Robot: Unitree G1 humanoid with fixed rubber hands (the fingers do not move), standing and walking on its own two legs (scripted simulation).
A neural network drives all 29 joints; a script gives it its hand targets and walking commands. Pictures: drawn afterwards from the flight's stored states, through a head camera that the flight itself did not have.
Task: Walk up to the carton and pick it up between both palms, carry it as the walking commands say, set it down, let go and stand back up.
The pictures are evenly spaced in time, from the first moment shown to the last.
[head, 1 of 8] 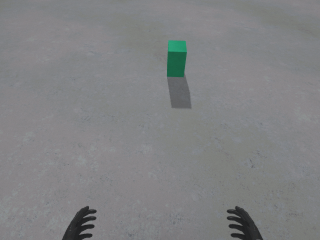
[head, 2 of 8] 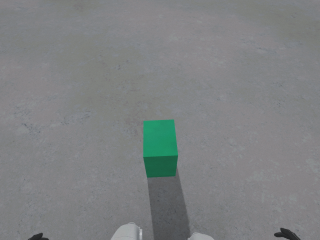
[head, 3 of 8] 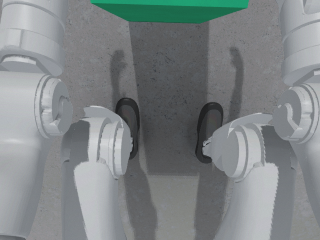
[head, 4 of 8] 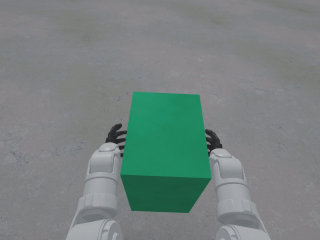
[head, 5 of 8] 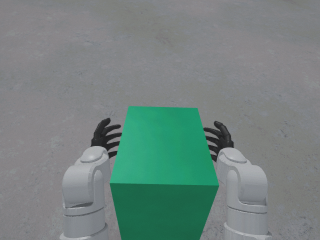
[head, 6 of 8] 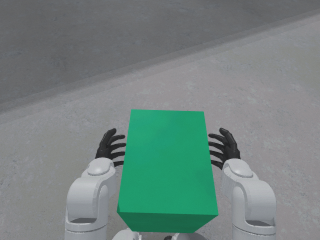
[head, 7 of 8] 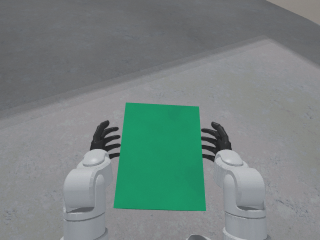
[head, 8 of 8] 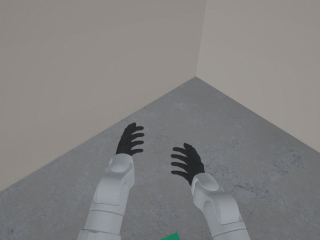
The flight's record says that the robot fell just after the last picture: yes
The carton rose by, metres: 0.65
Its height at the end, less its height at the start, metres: -0.06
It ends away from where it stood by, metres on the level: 9.75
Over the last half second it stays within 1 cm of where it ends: no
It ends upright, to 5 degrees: no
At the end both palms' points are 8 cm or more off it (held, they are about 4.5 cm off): yes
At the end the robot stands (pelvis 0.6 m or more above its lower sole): yes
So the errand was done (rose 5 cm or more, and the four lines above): no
